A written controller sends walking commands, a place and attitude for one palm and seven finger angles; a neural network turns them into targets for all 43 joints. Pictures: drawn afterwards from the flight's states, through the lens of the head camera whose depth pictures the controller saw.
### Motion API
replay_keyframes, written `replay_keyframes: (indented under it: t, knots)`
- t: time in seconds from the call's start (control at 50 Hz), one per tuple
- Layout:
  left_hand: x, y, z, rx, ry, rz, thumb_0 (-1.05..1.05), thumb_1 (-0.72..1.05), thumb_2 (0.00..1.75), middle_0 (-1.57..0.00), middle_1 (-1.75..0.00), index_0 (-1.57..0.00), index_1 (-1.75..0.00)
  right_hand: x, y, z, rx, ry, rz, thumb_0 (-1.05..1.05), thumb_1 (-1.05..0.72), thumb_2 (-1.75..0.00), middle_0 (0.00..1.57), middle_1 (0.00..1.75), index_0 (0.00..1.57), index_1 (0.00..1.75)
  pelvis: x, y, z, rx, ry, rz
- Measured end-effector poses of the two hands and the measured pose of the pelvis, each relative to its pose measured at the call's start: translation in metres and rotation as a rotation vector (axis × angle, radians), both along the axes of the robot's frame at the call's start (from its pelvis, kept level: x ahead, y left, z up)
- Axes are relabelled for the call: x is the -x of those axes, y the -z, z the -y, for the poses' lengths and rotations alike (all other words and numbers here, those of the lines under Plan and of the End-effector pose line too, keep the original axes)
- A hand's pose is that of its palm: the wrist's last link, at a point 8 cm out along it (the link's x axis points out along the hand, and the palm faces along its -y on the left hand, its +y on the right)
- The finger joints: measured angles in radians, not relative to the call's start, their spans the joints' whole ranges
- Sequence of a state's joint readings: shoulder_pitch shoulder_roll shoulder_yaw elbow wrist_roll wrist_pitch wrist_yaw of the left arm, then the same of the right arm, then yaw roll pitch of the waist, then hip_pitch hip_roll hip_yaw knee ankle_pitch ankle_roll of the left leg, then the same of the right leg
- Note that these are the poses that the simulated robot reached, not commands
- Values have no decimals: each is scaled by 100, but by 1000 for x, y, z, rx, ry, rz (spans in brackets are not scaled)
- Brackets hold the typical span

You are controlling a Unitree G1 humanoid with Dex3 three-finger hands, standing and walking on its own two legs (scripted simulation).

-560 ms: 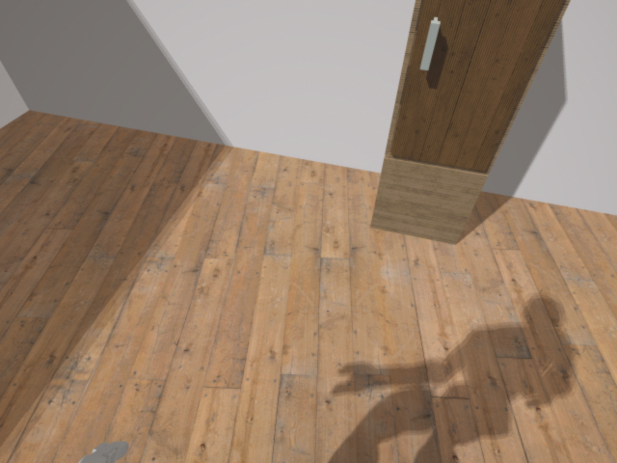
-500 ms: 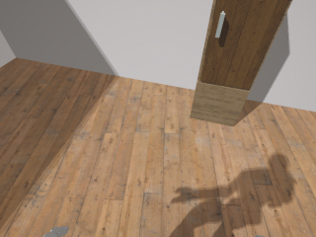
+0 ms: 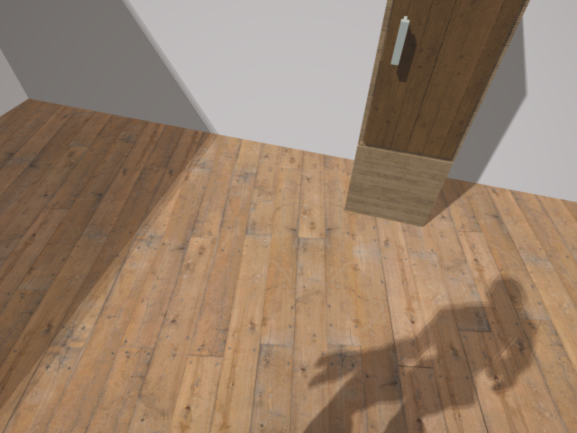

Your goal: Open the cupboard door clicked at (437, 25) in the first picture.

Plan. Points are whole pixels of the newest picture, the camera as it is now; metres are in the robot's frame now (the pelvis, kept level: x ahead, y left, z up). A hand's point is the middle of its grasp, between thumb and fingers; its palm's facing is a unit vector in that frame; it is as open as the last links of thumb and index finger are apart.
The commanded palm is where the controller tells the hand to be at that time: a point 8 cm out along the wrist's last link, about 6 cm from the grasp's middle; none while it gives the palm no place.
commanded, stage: stand and wait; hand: left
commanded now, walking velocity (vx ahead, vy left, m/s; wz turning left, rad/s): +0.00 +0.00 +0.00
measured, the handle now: (400, 40) +1.20 -0.27 +0.06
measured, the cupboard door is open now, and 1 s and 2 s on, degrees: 0 0 0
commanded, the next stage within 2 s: look at it before walking up in 0.26 s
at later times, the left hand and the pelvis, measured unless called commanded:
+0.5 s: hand out of the picture +0.07 +0.24 -0.15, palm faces -0.03 -0.94 -0.33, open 7.3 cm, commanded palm none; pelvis +0.00 -0.01 +0.00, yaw +0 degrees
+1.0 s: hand out of the picture +0.08 +0.24 -0.15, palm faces -0.03 -0.94 -0.33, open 7.3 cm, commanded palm none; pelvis +0.01 -0.01 +0.00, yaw +0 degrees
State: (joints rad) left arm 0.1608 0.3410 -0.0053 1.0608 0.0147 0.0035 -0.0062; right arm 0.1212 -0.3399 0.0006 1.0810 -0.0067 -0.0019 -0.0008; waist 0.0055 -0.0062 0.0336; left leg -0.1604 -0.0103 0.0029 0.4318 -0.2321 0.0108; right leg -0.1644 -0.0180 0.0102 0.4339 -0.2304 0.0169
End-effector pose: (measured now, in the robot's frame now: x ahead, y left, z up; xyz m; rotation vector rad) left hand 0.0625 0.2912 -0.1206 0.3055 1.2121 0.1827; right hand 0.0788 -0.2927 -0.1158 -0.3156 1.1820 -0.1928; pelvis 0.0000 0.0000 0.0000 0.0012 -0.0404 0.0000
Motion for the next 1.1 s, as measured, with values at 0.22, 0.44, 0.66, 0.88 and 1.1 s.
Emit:
replay_keyframes:
  t: [0.22,0.44,0.66,0.88,1.1]
  knots:
    - [3,-2,1,-6,3,-6,0,91,90,-20,-30,-20,-30,19,4,3,-8,16,-45,1,-90,-90,20,30,20,30,5,-1,2,-1,-1,-3]
    - [-5,-4,6,-2,11,10,0,91,90,-20,-30,-20,-30,14,4,3,-16,15,-31,1,-90,-90,20,30,20,30,3,-2,5,-2,1,-5]
    - [-9,-4,9,0,7,9,0,91,90,-20,-30,-20,-30,3,1,6,-12,9,-19,1,-90,-90,20,30,20,30,-1,-3,8,-2,1,-7]
    - [-10,-5,10,-5,2,0,0,91,90,-20,-30,-20,-30,-4,1,9,-10,2,-19,1,-90,-90,20,30,20,30,-4,-3,10,-2,0,-9]
    - [-11,-3,13,-8,1,-15,0,91,90,-20,-30,-20,-30,-6,3,9,-9,18,-15,1,-90,-90,20,30,20,30,-6,-2,12,-1,23,-15]
